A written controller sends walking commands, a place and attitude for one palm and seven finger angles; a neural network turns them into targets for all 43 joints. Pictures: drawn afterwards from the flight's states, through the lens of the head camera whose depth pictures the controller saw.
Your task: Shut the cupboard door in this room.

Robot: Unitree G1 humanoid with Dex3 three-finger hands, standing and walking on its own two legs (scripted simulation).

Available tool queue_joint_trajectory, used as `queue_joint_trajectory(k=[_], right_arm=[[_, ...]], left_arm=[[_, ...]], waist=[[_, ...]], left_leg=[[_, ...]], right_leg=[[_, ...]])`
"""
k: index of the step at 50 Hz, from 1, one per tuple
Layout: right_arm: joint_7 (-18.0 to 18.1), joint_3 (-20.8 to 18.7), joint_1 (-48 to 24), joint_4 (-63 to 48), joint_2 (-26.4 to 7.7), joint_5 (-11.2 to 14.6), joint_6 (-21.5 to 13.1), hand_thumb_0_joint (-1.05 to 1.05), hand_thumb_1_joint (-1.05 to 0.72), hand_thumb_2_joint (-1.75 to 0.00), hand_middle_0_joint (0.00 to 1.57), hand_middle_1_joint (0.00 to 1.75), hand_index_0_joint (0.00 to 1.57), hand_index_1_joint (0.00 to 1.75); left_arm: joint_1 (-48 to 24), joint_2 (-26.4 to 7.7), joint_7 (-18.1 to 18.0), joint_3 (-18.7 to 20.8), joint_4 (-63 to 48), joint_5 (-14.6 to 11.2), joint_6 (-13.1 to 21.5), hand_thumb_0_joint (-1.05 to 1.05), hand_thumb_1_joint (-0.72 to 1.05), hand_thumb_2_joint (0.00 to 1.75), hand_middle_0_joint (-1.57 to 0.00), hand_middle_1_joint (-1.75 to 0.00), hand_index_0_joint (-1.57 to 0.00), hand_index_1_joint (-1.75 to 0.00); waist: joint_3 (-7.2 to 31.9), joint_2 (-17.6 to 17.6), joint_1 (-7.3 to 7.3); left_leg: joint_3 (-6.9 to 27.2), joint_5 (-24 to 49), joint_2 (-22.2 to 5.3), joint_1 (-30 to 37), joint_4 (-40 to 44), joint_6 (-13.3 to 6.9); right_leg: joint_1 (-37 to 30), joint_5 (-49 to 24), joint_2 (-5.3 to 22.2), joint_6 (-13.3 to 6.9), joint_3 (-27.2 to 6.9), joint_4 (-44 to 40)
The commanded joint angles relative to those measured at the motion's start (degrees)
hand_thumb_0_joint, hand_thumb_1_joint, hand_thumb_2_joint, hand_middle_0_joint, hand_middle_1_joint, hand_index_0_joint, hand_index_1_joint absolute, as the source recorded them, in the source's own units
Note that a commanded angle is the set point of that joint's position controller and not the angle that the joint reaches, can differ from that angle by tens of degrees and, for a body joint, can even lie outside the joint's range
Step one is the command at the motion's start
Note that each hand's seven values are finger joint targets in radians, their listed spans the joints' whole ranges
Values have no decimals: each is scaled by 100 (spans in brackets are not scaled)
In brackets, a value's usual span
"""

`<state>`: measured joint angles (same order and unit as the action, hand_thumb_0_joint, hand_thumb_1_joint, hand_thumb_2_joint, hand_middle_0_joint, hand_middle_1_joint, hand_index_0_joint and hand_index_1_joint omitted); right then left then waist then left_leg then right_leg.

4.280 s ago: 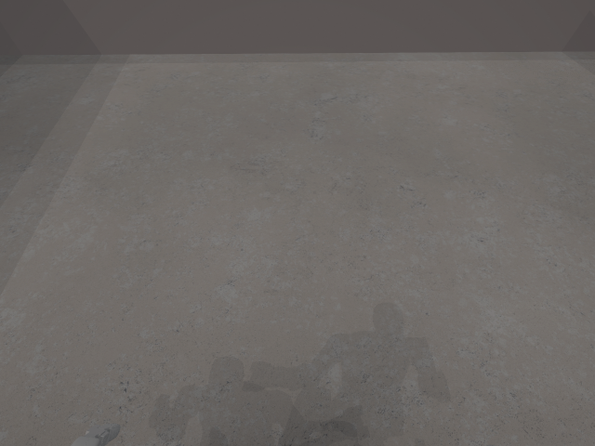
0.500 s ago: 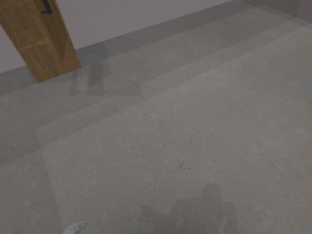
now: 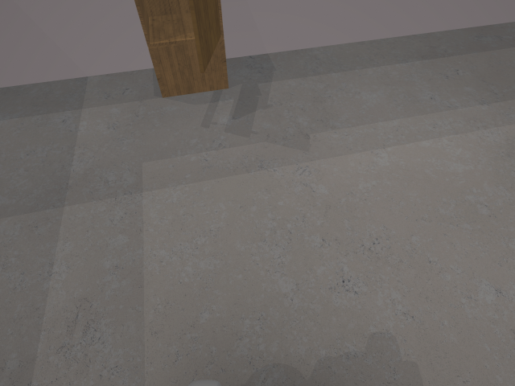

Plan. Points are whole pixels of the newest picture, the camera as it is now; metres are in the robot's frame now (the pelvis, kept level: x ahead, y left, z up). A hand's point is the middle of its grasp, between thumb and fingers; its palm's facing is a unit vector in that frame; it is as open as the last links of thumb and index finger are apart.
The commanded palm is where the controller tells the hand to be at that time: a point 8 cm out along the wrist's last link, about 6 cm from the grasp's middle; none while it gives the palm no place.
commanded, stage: turn or walk to find it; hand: left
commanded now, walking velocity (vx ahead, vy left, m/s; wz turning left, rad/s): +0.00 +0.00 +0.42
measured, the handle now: out of the picture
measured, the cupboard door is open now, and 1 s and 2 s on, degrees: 69 69 69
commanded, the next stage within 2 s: none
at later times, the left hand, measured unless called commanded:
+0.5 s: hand out of the picture +0.05 +0.23 -0.15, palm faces +0.19 -0.94 -0.27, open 7.4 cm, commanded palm none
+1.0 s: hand out of the picture -0.08 +0.18 -0.16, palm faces +0.44 -0.86 -0.26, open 7.3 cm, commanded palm none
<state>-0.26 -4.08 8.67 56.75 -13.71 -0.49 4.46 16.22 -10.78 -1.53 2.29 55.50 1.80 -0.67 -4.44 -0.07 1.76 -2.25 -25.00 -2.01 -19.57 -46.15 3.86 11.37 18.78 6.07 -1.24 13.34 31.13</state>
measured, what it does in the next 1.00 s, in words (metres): steps on the spot, turning left: left foot, then right foot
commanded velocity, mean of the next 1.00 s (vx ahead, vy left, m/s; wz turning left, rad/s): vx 0.00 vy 0.00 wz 0.42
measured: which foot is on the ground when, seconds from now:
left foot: up 0.00-0.04, down 0.06-0.56, up 0.58-1.00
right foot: down 0.00-0.08, up 0.10-0.54, down 0.56-1.00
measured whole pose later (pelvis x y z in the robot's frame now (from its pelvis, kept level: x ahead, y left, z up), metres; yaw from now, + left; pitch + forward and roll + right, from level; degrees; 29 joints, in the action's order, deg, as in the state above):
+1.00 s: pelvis -0.04 -0.02 +0.00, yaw +25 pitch +0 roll +1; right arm -0.5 -4.2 11.6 57.5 -13.7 -0.6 4.6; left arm 13.9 -10.7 -1.3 2.2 54.6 1.7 -0.7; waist -4.0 0.2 1.0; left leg -2.3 -25.3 -2.7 -19.6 -46.8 4.1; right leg 13.1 16.7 7.4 -1.0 14.5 30.8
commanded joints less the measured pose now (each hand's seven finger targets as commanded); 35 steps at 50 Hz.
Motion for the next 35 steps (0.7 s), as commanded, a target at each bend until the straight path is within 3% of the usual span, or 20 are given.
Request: queue_joint_trajectory(k=[1,2,3,4,5,6,7,9,11,20,23,26,27,28,29,30,31,32,33,35], right_arm=[[-18,10,235,-402,-342,-4,-265,0,-90,-90,20,30,20,30],[-22,-28,459,-349,-561,-28,-324,0,-90,-90,20,30,20,30],[3,-145,622,-369,-1125,-75,-383,0,-90,-90,20,30,20,30],[41,-214,826,-322,-1418,-34,-333,0,-90,-90,20,30,20,30],[64,-191,793,-315,-1354,-59,-304,0,-90,-90,20,30,20,30],[113,-132,531,-338,-1152,-72,-335,0,-90,-90,20,30,20,30],[140,-98,280,-428,-1022,-75,-331,0,-90,-90,20,30,20,30],[140,-35,52,-534,-906,-57,-372,0,-90,-90,20,30,20,30],[139,-39,115,-543,-890,-29,-406,0,-90,-90,20,30,20,30],[108,-140,468,-517,-925,-92,-352,0,-90,-90,20,30,20,30],[97,-163,402,-542,-928,-109,-330,0,-90,-90,20,30,20,30],[72,-181,308,-568,-877,-53,-321,0,-90,-90,20,30,20,30],[41,-160,362,-589,-645,-15,-327,0,-90,-90,20,30,20,30],[13,-84,448,-709,-224,8,-331,0,-90,-90,20,30,20,30],[39,-159,293,-771,-485,-54,-269,0,-90,-90,20,30,20,30],[15,-208,357,-656,-562,-85,-177,0,-90,-90,20,30,20,30],[-12,-231,423,-552,-561,-95,-113,0,-90,-90,20,30,20,30],[-43,-225,554,-415,-526,-105,-85,0,-90,-90,20,30,20,30],[-70,-209,714,-315,-458,-115,-85,0,-90,-90,20,30,20,30],[-80,-180,833,-235,-395,-107,-84,0,-90,-90,20,30,20,30]], left_arm=[[46,-1238,-47,336,-217,-39,59,0,90,90,-20,-30,-20,-30],[74,-1136,-29,316,-253,-88,32,0,90,90,-20,-30,-20,-30],[179,-832,5,267,-389,-133,-3,0,90,90,-20,-30,-20,-30],[-44,-627,-12,155,-559,-96,-55,0,90,90,-20,-30,-20,-30],[-189,-769,-22,184,-569,-77,-114,0,90,90,-20,-30,-20,-30],[-266,-718,-25,199,-460,-61,-166,0,90,90,-20,-30,-20,-30],[-365,-816,10,243,-417,-56,-168,0,90,90,-20,-30,-20,-30],[-208,-791,66,250,-336,-55,-136,0,90,90,-20,-30,-20,-30],[-128,-802,82,240,-276,-67,-125,0,90,90,-20,-30,-20,-30],[-658,-647,37,197,-623,-105,-128,0,90,90,-20,-30,-20,-30],[-542,-592,27,175,-648,-134,-74,0,90,90,-20,-30,-20,-30],[-70,-712,0,203,-538,-151,25,0,90,90,-20,-30,-20,-30],[114,-947,-29,256,-519,-109,88,0,90,90,-20,-30,-20,-30],[181,-1492,-78,365,-510,-16,137,0,90,90,-20,-30,-20,-30],[143,-1596,-72,338,-599,-58,98,0,90,90,-20,-30,-20,-30],[-224,-1355,-88,331,-678,-69,102,0,90,90,-20,-30,-20,-30],[-555,-1198,-102,312,-741,-84,72,0,90,90,-20,-30,-20,-30],[-788,-1063,-74,251,-802,-87,75,0,90,90,-20,-30,-20,-30],[-894,-911,-52,194,-814,-94,107,0,90,90,-20,-30,-20,-30],[-694,-841,-45,172,-769,-99,149,0,90,90,-20,-30,-20,-30]], waist=[[720,-1026,-195],[900,-405,-334],[1047,1150,-399],[974,1660,-480],[838,1069,-491],[696,1354,-415],[431,1175,-361],[372,879,-206],[499,698,-200],[467,903,-385],[627,1031,-315],[840,748,-53],[951,119,19],[925,-1545,46],[800,-1440,123],[561,-1234,-41],[257,-1243,-181],[49,-876,-307],[-6,-747,-388],[100,-856,-348]], left_leg=[[-261,990,61,628,1738,-175],[-28,1891,-133,1392,2414,-279],[1647,3660,-1423,2254,2589,-821],[2243,5264,-2167,2124,2606,-1433],[1853,4639,-2162,1686,2570,-1629],[1723,3949,-1766,1343,2753,-1460],[1630,3560,-1555,1193,2784,-1351],[1265,3635,-1196,1208,2778,-1209],[1158,3717,-1073,1250,2786,-1182],[1857,3105,-1096,1155,2751,-1407],[2040,3414,-1006,1003,2543,-1375],[1930,3142,-672,397,2010,-1031],[1614,2131,-326,-294,1527,-709],[631,62,512,-1397,329,-273],[650,-848,479,-1285,-800,-235],[874,-517,316,-1191,-1547,-249],[836,-248,247,-1204,-1935,-240],[718,138,186,-1190,-2267,-201],[618,435,150,-1227,-2380,-140],[501,691,133,-1310,-2416,-33]], right_leg=[[-523,-3247,1303,-358,-822,-76],[-32,-2622,1087,-70,-555,604],[1344,-240,367,371,-243,1709],[1887,1960,30,528,-626,2567],[1725,1779,110,447,-967,3056],[1795,1422,170,464,-1166,3190],[1920,1058,151,485,-1186,3338],[1896,524,93,533,-1174,3395],[1791,324,55,589,-1160,3300],[1465,685,-158,627,-1181,1909],[926,622,-338,546,-1128,1031],[-288,-626,-379,489,-1071,-584],[-1095,-943,165,365,-1550,-1191],[-1604,-1417,1659,-180,-3027,-1466],[-725,-1754,2247,-689,-3245,-1528],[-151,-1022,1941,-747,-2837,-1696],[255,-475,1701,-629,-2643,-1824],[410,-334,1396,-505,-2232,-1788],[354,-663,1156,-398,-1810,-1681],[24,-1105,1005,-331,-1426,-1572]])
